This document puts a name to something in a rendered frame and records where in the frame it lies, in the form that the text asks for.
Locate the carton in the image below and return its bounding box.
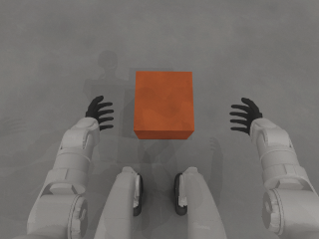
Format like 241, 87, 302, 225
134, 71, 194, 139

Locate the robot left hand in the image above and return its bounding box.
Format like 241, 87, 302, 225
85, 96, 114, 131

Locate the robot right hand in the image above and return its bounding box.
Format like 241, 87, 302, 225
229, 98, 263, 135

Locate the right robot thigh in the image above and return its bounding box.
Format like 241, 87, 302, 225
179, 171, 227, 239

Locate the robot left upper arm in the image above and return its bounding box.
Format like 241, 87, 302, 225
12, 194, 89, 239

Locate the robot left forearm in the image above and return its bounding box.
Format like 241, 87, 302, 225
26, 117, 100, 234

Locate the right robot foot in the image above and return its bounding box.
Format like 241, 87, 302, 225
173, 173, 187, 216

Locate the robot right forearm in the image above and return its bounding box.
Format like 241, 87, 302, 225
249, 118, 319, 199

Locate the robot right upper arm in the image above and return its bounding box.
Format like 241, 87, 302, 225
262, 188, 319, 239

